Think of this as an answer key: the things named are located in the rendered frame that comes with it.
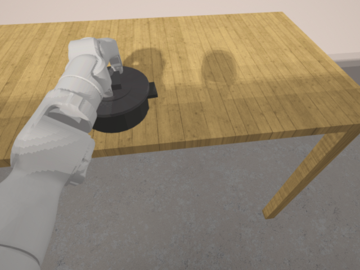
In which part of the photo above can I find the knob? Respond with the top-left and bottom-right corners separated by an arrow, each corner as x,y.
109,71 -> 122,91

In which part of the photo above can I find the pot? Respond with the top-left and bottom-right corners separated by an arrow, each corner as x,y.
92,82 -> 158,133

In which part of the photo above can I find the left robot upper arm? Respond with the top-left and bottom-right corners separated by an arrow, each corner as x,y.
0,115 -> 95,270

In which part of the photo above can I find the lid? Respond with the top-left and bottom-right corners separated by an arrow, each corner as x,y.
96,66 -> 150,118

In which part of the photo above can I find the left robot hand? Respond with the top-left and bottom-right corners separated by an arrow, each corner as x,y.
98,38 -> 123,97

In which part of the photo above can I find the table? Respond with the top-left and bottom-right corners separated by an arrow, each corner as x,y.
0,12 -> 360,219

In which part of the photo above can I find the left robot forearm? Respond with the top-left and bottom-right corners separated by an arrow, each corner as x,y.
10,37 -> 112,168

